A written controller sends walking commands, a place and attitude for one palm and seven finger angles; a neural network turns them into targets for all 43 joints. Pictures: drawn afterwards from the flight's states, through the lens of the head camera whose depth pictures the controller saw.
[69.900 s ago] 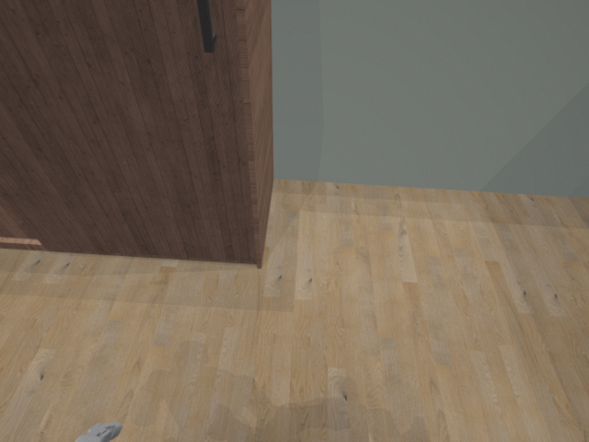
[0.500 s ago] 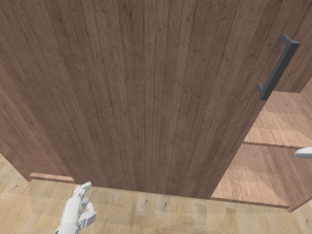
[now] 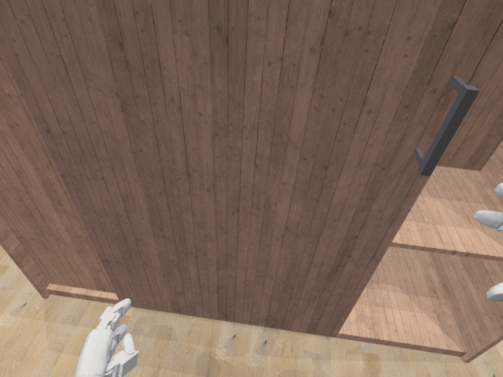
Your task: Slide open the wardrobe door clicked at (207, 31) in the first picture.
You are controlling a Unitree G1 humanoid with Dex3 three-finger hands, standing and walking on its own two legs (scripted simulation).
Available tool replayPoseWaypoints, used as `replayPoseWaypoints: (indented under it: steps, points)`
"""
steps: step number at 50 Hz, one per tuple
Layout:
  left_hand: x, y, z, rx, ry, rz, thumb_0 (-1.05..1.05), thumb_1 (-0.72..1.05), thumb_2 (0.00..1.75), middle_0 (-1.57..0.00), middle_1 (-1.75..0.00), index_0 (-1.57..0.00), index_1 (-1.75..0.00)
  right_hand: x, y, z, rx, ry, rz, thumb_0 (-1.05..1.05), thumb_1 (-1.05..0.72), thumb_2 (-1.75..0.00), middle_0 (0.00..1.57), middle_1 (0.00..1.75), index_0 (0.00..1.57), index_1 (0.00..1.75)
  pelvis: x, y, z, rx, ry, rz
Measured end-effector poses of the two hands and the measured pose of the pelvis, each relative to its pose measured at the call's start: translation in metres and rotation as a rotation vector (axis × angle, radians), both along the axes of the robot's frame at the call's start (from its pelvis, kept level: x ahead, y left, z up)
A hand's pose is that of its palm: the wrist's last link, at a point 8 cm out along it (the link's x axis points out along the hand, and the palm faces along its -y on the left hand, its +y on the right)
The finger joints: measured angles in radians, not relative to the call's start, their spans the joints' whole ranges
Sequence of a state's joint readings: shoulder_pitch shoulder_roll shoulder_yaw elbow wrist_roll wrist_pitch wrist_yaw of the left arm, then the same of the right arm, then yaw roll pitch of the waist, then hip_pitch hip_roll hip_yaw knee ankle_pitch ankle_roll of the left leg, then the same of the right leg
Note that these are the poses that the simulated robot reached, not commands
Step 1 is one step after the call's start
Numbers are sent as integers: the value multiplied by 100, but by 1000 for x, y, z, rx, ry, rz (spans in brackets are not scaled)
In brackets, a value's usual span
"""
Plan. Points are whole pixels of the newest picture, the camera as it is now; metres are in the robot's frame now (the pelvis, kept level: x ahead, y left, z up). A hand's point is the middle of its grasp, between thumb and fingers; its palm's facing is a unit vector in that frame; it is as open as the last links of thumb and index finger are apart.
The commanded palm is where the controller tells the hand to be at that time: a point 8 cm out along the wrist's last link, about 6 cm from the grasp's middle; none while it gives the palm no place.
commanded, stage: draw the hand back to the body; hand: right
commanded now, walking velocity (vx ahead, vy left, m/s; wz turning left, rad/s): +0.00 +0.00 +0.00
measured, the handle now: (440, 128) +0.46 -0.32 +0.22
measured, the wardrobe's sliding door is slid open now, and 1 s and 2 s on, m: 0.50 0.50 0.50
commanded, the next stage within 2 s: step back with the hand held close in 1.14 s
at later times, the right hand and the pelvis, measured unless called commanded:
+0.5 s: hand (482, 249) +0.24 -0.30 +0.17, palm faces +0.52 +0.79 -0.33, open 11.4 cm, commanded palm +0.18 -0.32 +0.18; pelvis +0.02 -0.01 +0.01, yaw +1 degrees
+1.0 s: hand (455, 259) +0.23 -0.26 +0.16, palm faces +0.45 +0.81 -0.38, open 7.5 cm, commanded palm +0.18 -0.29 +0.18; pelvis +0.04 +0.00 +0.01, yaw +1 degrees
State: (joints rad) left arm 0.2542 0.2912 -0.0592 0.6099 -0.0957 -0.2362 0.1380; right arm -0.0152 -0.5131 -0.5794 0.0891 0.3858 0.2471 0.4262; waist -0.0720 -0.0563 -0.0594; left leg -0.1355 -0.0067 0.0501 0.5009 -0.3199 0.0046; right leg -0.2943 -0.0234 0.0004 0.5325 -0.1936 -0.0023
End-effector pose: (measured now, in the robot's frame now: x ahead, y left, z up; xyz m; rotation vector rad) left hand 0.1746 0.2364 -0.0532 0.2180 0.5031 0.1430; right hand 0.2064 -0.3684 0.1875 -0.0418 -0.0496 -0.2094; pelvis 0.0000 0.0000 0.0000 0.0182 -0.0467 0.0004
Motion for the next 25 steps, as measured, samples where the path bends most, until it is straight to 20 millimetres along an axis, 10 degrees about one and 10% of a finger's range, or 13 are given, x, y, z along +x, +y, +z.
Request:
replayPoseWaypoints:
  steps: [25]
  points:
    - [14, -23, -20, 6, 167, -40, 2, 90, 90, -21, -30, -20, -30, -12, 39, -5, -361, -90, -323, -1, -12, -52, 23, 76, 23, 76, 23, -10, 8, -20, -15, 19]
